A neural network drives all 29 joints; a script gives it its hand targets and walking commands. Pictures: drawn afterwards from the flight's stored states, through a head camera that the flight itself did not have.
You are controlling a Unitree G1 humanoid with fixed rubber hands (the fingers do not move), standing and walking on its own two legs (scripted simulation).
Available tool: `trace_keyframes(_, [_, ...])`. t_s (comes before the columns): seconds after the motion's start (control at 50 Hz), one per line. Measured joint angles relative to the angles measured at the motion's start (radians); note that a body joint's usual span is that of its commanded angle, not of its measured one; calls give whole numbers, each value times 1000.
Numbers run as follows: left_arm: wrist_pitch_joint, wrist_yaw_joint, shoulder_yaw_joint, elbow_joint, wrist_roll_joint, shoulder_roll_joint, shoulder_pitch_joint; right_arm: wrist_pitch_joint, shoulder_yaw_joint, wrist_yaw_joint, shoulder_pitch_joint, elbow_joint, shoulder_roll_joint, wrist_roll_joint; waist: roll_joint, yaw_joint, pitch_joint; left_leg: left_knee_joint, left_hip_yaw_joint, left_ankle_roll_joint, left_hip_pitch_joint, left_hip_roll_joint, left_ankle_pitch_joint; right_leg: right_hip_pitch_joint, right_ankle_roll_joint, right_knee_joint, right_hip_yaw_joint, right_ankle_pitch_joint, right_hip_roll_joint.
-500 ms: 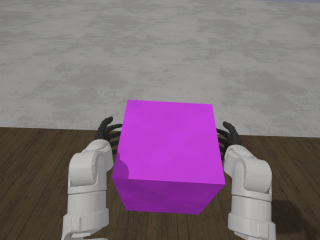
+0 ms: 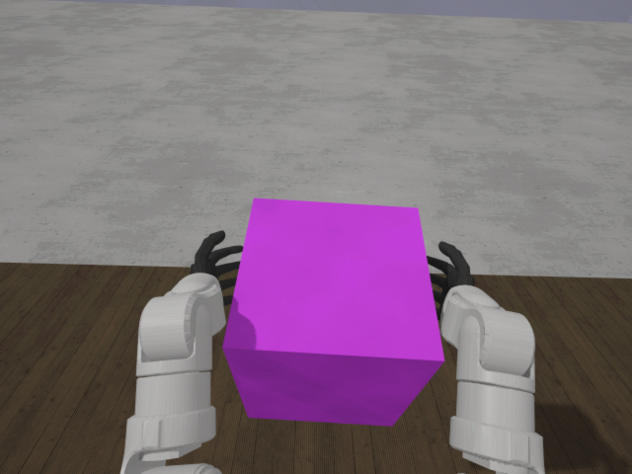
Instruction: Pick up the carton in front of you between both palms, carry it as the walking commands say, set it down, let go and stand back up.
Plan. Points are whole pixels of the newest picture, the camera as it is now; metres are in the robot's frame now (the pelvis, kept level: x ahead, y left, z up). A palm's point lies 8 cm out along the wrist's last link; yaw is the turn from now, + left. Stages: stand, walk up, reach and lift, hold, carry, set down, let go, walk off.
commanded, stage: carry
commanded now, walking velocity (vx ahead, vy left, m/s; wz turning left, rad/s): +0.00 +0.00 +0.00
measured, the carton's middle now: (327, 319) +0.33 +0.00 +0.05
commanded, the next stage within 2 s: none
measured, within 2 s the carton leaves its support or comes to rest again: neither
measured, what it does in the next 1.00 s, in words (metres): stands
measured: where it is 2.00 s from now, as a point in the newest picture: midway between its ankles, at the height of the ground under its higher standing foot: outside the picture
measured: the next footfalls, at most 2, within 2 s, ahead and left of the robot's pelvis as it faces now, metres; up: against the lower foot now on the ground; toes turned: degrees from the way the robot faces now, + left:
none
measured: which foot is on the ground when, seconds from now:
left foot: down 0.00-1.00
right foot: down 0.00-1.00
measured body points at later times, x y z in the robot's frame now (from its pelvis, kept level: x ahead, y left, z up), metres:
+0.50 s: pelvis +0.00 -0.01 +0.00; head -0.01 -0.02 +0.45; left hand +0.33 +0.14 +0.11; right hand +0.33 -0.17 +0.11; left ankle -0.01 +0.05 -0.72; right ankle +0.06 -0.13 -0.73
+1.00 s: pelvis +0.00 -0.02 +0.00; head -0.03 -0.01 +0.45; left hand +0.32 +0.14 +0.11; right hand +0.33 -0.17 +0.11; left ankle -0.01 +0.05 -0.72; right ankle +0.06 -0.13 -0.73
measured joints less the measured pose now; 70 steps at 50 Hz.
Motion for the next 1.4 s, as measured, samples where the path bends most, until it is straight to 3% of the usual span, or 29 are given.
trace_keyframes(0.22, [-12,0,6,-43,1,-16,31,10,4,-4,-15,-16,-3,9,5,-11,13,-7,-9,-6,-8,0,6,-2,-3,-9,-10,2,-1])
trace_keyframes(0.42, [-5,2,-2,-30,-9,-2,6,2,8,-4,1,-32,-1,4,21,0,25,4,-13,-15,-12,8,2,-7,-14,6,-17,-7,3])
trace_keyframes(0.72, [0,-3,3,-28,5,-3,5,6,4,-3,-23,-3,-6,7,-4,-10,4,11,-14,-28,-18,20,-4,-15,-28,15,-19,-15,12])
trace_keyframes(1.06, [3,-1,4,10,9,-9,18,10,-3,2,4,17,1,-7,-10,0,-19,-5,-5,-24,-4,20,0,-3,-21,-2,-11,-7,12])
trace_keyframes(1.4, [-18,0,1,-49,-4,-11,26,-4,20,-2,-3,-30,-10,10,14,-9,24,19,-8,-22,-22,22,-23,-19,-15,20,-15,-30,9])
